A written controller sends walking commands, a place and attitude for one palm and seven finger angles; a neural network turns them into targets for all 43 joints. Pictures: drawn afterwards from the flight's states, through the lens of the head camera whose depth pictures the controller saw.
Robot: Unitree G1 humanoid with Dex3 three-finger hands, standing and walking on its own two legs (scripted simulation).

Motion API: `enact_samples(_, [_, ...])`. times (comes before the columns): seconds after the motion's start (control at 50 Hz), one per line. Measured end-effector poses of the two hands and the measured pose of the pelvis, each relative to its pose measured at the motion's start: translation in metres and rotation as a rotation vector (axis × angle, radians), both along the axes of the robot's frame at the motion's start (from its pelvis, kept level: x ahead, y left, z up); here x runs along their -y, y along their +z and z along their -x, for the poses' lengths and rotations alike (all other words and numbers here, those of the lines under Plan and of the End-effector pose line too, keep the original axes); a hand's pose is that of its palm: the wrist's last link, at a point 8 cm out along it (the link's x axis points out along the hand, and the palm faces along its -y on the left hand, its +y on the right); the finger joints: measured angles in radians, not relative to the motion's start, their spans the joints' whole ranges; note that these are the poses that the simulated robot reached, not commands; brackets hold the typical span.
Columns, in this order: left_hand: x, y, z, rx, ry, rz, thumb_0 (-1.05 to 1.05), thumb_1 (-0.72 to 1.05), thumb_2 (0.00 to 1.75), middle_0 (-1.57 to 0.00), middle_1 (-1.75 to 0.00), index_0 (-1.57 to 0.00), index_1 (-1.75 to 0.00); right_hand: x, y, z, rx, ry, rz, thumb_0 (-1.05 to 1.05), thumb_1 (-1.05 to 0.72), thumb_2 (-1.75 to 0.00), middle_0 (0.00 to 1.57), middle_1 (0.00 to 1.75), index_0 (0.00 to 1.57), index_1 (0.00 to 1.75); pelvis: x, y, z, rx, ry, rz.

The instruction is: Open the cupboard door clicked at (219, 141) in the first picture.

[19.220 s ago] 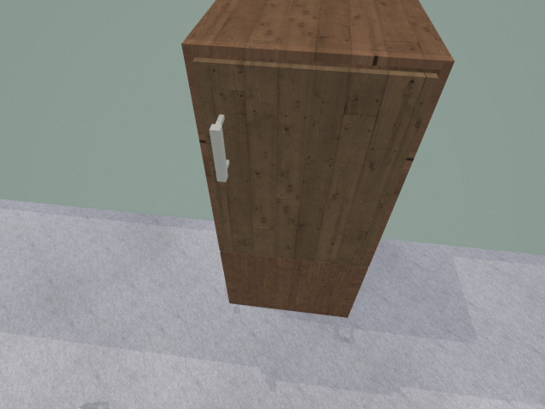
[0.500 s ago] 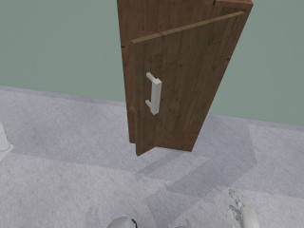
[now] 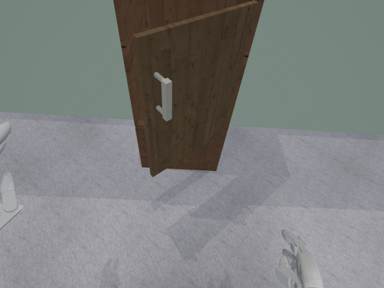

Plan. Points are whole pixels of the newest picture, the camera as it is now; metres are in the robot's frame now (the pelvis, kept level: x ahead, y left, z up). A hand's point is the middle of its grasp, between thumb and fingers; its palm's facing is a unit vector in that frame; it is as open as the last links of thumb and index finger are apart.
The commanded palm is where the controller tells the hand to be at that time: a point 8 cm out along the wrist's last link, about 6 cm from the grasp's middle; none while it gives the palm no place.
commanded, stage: stop stepping back and stand still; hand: left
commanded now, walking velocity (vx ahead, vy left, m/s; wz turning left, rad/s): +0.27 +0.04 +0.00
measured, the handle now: (162, 97) +0.58 +0.10 +0.05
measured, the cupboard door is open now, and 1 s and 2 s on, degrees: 41 41 41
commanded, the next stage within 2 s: let the arm hang, fingers relaxed in 0.54 s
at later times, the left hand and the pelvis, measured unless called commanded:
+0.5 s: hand out of the picture +0.16 +0.27 +0.16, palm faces +0.44 -0.75 -0.50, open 7.4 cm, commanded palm +0.10 +0.30 +0.18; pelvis -0.03 +0.00 -0.01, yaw +1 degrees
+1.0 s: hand out of the picture -0.02 +0.19 -0.18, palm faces +0.07 -0.98 -0.19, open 7.0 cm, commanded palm none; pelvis -0.04 +0.01 +0.00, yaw +3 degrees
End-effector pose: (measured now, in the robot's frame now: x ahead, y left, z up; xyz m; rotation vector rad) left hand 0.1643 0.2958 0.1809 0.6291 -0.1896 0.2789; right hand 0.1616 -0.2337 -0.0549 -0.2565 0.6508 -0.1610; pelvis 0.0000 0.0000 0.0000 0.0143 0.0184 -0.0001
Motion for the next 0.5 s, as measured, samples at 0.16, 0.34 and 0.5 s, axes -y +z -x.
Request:
enact_samples(0.16, [0.008, -0.003, 0.047, 0.063, 0.106, 0.061, 0.01, 0.89, 0.9, -0.21, -0.3, -0.22, -0.3, 0.016, -0.028, 0.058, -0.124, -0.008, -0.007, 0.01, -0.9, -0.9, 0.2, 0.3, 0.2, 0.3, 0.011, -0.002, 0.027, 0.021, -0.002, 0.005])
enact_samples(0.34, [0.003, -0.002, 0.044, 0.155, 0.088, 0.104, 0.01, 0.89, 0.9, -0.21, -0.3, -0.22, -0.3, 0.021, -0.03, 0.083, -0.113, -0.058, 0.026, 0.01, -0.9, -0.9, 0.2, 0.3, 0.2, 0.3, 0.001, -0.006, 0.036, 0.027, 0.019, 0.01])
enact_samples(0.5, [-0.008, 0.001, 0.043, 0.094, 0.101, 0.02, 0.01, 0.89, 0.9, -0.21, -0.3, -0.22, -0.3, -0.002, -0.035, 0.07, -0.073, -0.047, -0.046, 0.01, -0.91, -0.9, 0.2, 0.3, 0.2, 0.3, -0.003, -0.007, 0.033, 0.04, 0.009, 0.003])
